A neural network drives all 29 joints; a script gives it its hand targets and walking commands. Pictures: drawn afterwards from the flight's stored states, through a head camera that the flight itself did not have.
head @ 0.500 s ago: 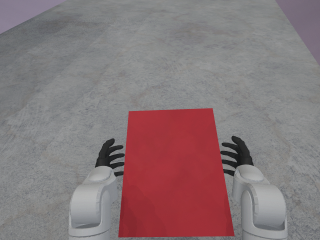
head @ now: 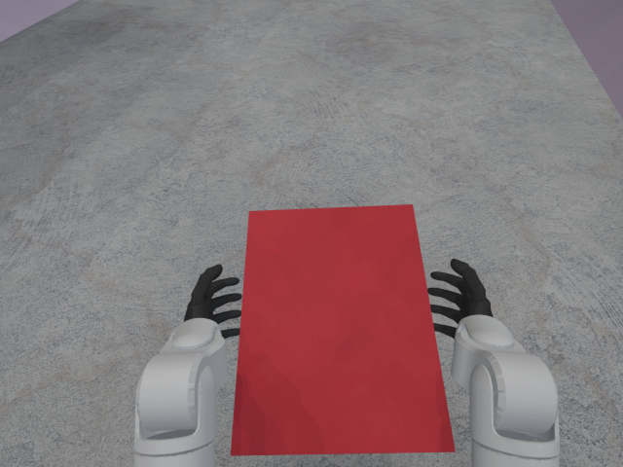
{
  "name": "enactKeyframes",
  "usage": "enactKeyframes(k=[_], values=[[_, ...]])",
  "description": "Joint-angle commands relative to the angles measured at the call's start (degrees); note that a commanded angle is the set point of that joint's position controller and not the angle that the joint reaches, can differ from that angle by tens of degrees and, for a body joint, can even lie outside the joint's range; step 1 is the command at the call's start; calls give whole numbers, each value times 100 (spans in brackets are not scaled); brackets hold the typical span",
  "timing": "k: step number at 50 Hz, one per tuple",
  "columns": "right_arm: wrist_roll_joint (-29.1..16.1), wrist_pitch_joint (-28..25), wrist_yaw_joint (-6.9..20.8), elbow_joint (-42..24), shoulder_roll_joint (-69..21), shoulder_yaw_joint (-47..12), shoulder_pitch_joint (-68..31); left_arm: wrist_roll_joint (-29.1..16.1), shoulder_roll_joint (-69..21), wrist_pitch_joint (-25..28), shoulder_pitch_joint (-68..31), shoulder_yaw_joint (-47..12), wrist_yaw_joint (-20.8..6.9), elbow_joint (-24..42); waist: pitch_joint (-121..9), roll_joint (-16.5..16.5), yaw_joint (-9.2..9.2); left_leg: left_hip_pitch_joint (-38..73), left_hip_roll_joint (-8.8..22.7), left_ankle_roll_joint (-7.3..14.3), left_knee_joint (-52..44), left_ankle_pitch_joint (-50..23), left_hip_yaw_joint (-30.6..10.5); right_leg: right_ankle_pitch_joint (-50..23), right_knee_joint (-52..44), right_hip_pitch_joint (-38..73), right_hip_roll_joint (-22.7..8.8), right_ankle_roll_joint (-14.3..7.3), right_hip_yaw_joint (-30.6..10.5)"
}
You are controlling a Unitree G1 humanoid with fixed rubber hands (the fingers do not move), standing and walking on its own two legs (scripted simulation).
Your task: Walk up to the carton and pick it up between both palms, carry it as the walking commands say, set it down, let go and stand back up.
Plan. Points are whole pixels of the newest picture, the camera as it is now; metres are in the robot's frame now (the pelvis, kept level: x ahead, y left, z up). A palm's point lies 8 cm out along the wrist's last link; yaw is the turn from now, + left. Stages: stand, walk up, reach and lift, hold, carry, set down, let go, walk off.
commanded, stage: carry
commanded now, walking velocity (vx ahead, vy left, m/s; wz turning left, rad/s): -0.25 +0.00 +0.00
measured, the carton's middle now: (334, 329) +0.30 -0.01 +0.00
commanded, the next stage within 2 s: none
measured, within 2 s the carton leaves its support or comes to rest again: neither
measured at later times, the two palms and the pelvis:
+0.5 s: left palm (172, 462) +0.12 +0.14 +0.10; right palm out of the picture +0.12 -0.16 +0.11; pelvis -0.14 +0.00 +0.00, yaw -2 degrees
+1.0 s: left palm out of the picture -0.06 +0.20 +0.11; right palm out of the picture -0.05 -0.10 +0.12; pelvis -0.30 +0.04 +0.02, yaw -1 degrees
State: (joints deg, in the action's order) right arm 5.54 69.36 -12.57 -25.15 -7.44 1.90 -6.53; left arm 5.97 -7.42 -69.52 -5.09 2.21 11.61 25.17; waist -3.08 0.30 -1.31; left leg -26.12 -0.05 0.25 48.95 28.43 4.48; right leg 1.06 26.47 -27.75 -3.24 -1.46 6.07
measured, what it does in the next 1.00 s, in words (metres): walks backwards: left foot, then right foot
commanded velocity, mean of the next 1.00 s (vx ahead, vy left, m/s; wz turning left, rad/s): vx -0.18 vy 0.00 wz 0.00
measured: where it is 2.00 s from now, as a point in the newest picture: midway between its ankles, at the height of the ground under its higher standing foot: outside the picture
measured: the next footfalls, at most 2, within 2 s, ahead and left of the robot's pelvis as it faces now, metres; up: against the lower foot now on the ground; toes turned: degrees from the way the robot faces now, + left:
left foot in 0.06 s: +0.02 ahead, +0.10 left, +0.00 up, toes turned +6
right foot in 0.46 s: -0.12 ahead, -0.12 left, +0.00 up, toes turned -5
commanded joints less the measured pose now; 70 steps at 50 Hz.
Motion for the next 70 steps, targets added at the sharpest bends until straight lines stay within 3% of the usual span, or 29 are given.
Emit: enactKeyframes(k=[1,3,4,5,6,8,12,17,21,23,24,25,26,28,29,31,35,38,39,40,41,42,45,47,53,55,58,63,70], values=[[-2244,-95,1486,-523,-5393,-3609,-1988,-1969,-5346,203,-1960,-3264,-1367,609,-1800,1153,143,628,-59,24,-1061,191,223,531,-1408,1606,-1186,90,-1069],[-2186,-53,1507,-423,-5223,-3540,-1792,-1879,-5170,172,-1804,-3233,-1302,493,-1794,811,117,1290,-7,62,-2792,-753,472,692,-1136,1589,-886,438,-732],[-2144,-38,1524,-385,-5200,-3518,-1732,-1874,-5091,161,-1795,-3249,-1288,459,-1699,333,99,1700,275,228,-3075,-863,41,977,-978,995,-600,685,-574],[-2040,-71,1537,-300,-5189,-3425,-1650,-1969,-5053,129,-2051,-3427,-1323,604,-1378,-1156,-46,1218,1426,772,-3584,-326,-1586,1716,258,301,-73,872,1],[-2067,-72,1566,-448,-5268,-3436,-1918,-2016,-5119,124,-2219,-3461,-1315,661,-1021,-1756,-73,782,2320,1161,-3638,-1479,-2351,2672,1982,-258,194,673,37],[-2092,-57,1585,-557,-5293,-3448,-1969,-1996,-5380,142,-2398,-3555,-1331,719,-930,-576,24,754,2133,1087,-3094,-3451,-1534,2460,3710,-518,172,444,-609],[-2034,-81,1537,-566,-5130,-3231,-1897,-2108,-5486,76,-2291,-3683,-1276,620,-1495,-927,71,1958,1622,849,-2381,-5629,-765,2458,3951,-849,426,494,-440],[-1857,-37,1488,-351,-4986,-3021,-1621,-2113,-5382,-7,-2236,-3646,-1197,571,-1636,-1291,5,2249,1655,707,-2743,-4168,-1254,2704,1992,-178,503,467,-163],[-1792,-23,1451,-306,-5017,-3108,-1578,-2100,-5348,-28,-2133,-3493,-1262,398,-1771,-1039,58,2072,1677,574,-2710,-3539,-1332,2019,191,575,380,329,-93],[-1811,-51,1432,-287,-5060,-3168,-1577,-2096,-5342,-1,-2113,-3408,-1321,331,-1717,-617,70,1157,1388,165,-2450,-2510,-1051,1450,-667,1466,-190,188,-659],[-1825,-63,1419,-296,-5136,-3215,-1571,-2102,-5268,14,-2103,-3366,-1362,325,-1652,228,57,452,979,-57,-1813,-1638,-701,1223,-1002,1774,-1043,-7,-1668],[-1910,-67,1434,-584,-5114,-3458,-1973,-2017,-5314,84,-2083,-3338,-1361,247,-1233,1445,117,-393,278,-335,-845,-343,163,-251,-1021,1470,-2071,-638,-2424],[-2035,-68,1462,-592,-5306,-3518,-2173,-2053,-5464,109,-2239,-3386,-1379,442,-1101,1199,133,-426,216,-296,514,401,-43,-1030,-974,1087,-2050,-800,-2137],[-2295,-107,1515,-711,-5635,-3800,-2365,-2035,-5562,188,-2187,-3281,-1409,597,-1057,641,107,-356,171,-240,1499,-109,-404,-932,-748,940,-1526,-595,-1328],[-2361,-128,1517,-767,-5652,-3865,-2365,-2009,-5543,214,-2165,-3241,-1407,649,-1096,702,104,-471,175,-226,1646,-295,-436,-1168,-565,1114,-1332,-543,-1068],[-2390,-129,1483,-810,-5538,-3952,-2349,-1975,-5363,231,-2058,-3194,-1382,656,-1204,888,107,-589,163,-248,1180,-222,-236,-1567,-329,1608,-1131,-485,-919],[-2314,-53,1415,-702,-5333,-3835,-2030,-1932,-5137,166,-1801,-3212,-1327,580,-1457,1244,154,-212,122,-153,-202,193,-88,-1746,-372,1976,-1301,-627,-1440],[-2196,3,1428,-469,-5211,-3643,-1730,-1914,-5081,113,-1745,-3294,-1283,540,-1726,1030,123,450,83,-138,-1846,-595,130,-1593,-78,2077,-1181,-459,-1447],[-2152,12,1451,-408,-5192,-3577,-1698,-1923,-5064,104,-1769,-3331,-1270,541,-1781,771,111,942,140,-172,-2725,-1208,262,-901,30,1876,-1002,-257,-1266],[-2117,20,1481,-378,-5161,-3518,-1755,-1940,-5062,105,-1850,-3362,-1258,544,-1774,221,137,1598,493,-117,-3105,-1267,-160,203,273,1236,-773,-18,-1092],[-2055,-11,1501,-303,-5148,-3451,-1707,-2008,-5065,93,-1941,-3502,-1286,653,-1627,-1068,82,1813,1585,335,-3221,-2028,-1577,1498,781,152,-195,354,-661],[-2053,-66,1541,-364,-5304,-3426,-1723,-2107,-5172,96,-2351,-3665,-1316,880,-1275,-1651,-17,1349,2165,757,-3340,-2614,-1880,2615,1540,-195,68,433,-273],[-1967,-123,1542,-430,-5406,-3301,-1969,-2231,-5574,102,-2751,-3844,-1386,809,-1028,-775,56,632,1778,675,-3485,-1492,-1283,2240,2849,11,41,399,-610],[-1907,-138,1506,-417,-5362,-3256,-1977,-2274,-5586,93,-2676,-3879,-1387,758,-1098,-869,85,849,1489,501,-3429,-1320,-968,2054,2427,37,93,397,-493],[-1779,-34,1433,-146,-4999,-3086,-1587,-2101,-5245,-34,-2224,-3610,-1297,387,-1392,-877,78,1248,1350,321,-3329,-850,-1224,1779,-209,1103,281,327,-109],[-1773,-25,1422,-47,-5000,-3111,-1583,-2049,-5202,-43,-2175,-3476,-1316,242,-1414,-688,78,881,1171,106,-3172,-962,-1138,1774,-681,1662,-149,183,-608],[-1960,-36,1465,-437,-5219,-3487,-2181,-1941,-5302,49,-2266,-3335,-1321,204,-1062,490,65,738,582,-171,-2335,-1508,-219,2595,-1158,825,-959,-81,-1419],[-2093,31,1460,-509,-5176,-3655,-2310,-1789,-5159,42,-2087,-3154,-1253,199,-941,458,15,1025,538,-102,-2326,-1484,-248,3028,-966,408,-568,-18,-909],[-2024,-2,1451,-317,-5088,-3458,-2164,-1870,-5134,29,-2179,-3297,-1216,287,-984,-286,49,664,795,-20,-3173,-303,-826,2818,-240,584,-107,-70,-716]])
